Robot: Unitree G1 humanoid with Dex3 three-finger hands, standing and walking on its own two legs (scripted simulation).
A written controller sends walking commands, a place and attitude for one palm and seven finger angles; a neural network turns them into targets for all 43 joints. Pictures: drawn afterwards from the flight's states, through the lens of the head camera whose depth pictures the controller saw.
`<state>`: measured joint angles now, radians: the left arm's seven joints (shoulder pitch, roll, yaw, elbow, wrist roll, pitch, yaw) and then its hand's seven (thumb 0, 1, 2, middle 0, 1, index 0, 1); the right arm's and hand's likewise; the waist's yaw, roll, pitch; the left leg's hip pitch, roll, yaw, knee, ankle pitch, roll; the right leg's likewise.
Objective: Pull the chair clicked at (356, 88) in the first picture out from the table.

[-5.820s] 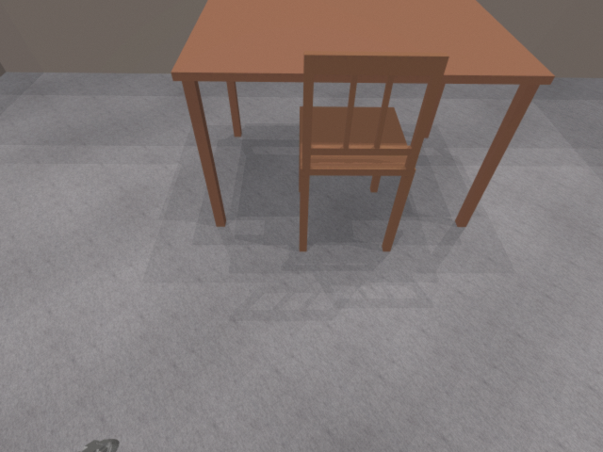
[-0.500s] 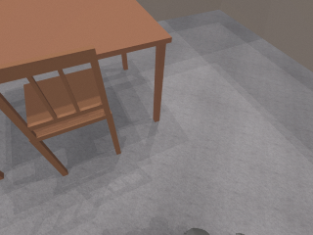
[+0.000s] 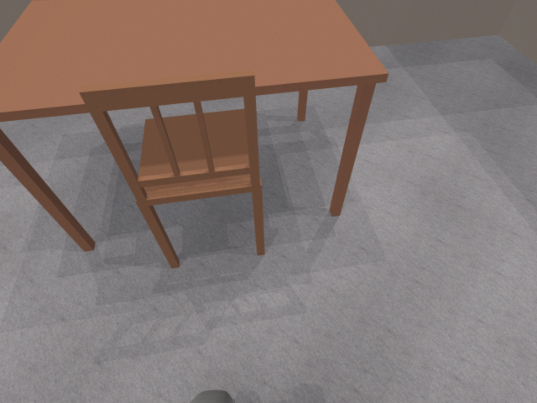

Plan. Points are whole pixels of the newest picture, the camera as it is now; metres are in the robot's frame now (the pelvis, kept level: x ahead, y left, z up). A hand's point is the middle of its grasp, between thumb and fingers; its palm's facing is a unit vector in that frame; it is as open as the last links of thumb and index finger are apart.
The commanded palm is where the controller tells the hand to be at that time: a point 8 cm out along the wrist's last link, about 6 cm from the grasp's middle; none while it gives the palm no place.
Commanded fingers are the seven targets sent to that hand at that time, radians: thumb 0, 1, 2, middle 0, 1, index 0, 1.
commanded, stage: turn to face it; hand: left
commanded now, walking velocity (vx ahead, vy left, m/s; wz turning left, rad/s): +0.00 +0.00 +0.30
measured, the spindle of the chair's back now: (166, 142) +0.72 +0.32 -0.11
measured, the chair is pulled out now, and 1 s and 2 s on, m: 0.00 0.00 0.00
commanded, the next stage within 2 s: take the last steps up to it in 0.22 s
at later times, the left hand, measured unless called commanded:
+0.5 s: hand out of the picture +0.02 +0.23 -0.16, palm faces +0.15 -0.96 -0.23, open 7.4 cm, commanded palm none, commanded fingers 0.00 0.90 0.90 -0.20 -0.30 -0.20 -0.30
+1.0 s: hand out of the picture -0.02 +0.14 -0.17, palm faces +0.28 -0.95 -0.14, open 7.3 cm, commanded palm none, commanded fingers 0.00 0.90 0.90 -0.20 -0.30 -0.20 -0.30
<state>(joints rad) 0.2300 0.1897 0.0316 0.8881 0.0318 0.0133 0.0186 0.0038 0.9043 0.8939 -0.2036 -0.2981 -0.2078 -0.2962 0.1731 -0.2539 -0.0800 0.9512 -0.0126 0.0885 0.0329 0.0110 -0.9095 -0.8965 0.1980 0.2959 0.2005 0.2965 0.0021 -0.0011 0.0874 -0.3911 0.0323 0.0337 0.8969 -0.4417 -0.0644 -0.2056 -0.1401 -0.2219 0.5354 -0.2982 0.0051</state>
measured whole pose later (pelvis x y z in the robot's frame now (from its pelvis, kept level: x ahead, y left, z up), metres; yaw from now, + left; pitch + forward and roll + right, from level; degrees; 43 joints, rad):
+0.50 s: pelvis +0.00 +0.03 +0.00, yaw +8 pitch -1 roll +0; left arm 0.24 0.21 0.04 0.99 0.03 0.04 0.00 0.01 0.91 0.89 -0.20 -0.30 -0.20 -0.29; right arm 0.23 -0.17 -0.03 0.99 -0.02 0.01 -0.01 0.00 -0.92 -0.90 0.20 0.30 0.21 0.30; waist -0.01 0.00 0.02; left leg -0.19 -0.05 0.00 0.41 -0.22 0.05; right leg -0.30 -0.05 -0.04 0.76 -0.45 0.04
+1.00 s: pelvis +0.13 +0.04 -0.01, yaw +9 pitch +0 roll +0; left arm 0.50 0.07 0.02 1.17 0.03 -0.06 0.02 0.00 0.91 0.89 -0.20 -0.30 -0.20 -0.30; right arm 0.17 -0.15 -0.05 1.06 -0.02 -0.01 0.02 0.01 -0.91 -0.90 0.20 0.30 0.20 0.30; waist 0.05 0.00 0.06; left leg -0.47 0.05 0.09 0.70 -0.25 0.03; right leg 0.06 0.00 -0.09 0.34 -0.40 -0.02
